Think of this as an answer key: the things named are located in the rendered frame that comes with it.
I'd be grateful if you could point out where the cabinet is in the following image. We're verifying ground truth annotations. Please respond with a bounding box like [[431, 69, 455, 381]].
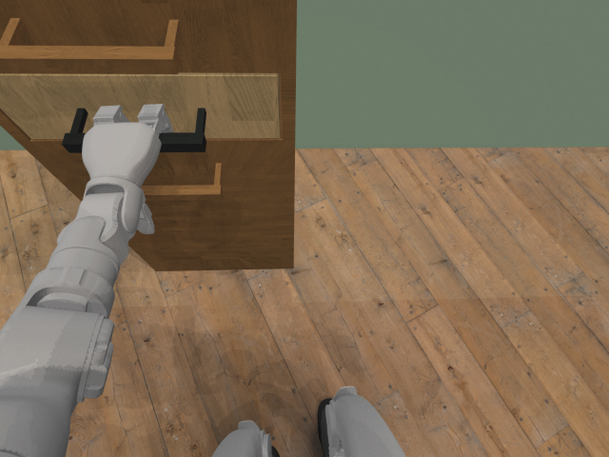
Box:
[[0, 0, 297, 271]]

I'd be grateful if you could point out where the robot left upper arm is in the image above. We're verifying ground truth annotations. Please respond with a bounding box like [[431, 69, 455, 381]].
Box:
[[0, 306, 114, 457]]

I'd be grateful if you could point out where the drawer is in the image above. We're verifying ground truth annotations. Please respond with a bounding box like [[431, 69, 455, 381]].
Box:
[[0, 72, 280, 139]]

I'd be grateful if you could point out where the left robot hand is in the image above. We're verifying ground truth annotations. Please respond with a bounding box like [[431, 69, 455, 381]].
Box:
[[82, 104, 173, 234]]

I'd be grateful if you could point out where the robot right thigh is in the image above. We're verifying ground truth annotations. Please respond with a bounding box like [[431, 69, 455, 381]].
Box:
[[325, 395, 406, 457]]

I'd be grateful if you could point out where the robot left forearm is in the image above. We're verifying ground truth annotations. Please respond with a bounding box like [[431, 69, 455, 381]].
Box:
[[0, 176, 143, 353]]

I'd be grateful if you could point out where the right robot shin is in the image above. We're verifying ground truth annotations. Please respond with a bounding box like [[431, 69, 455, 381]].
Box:
[[327, 387, 358, 457]]

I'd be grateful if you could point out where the handle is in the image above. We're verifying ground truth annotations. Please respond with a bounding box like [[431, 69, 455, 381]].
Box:
[[62, 109, 206, 153], [0, 46, 180, 74], [141, 185, 223, 201]]

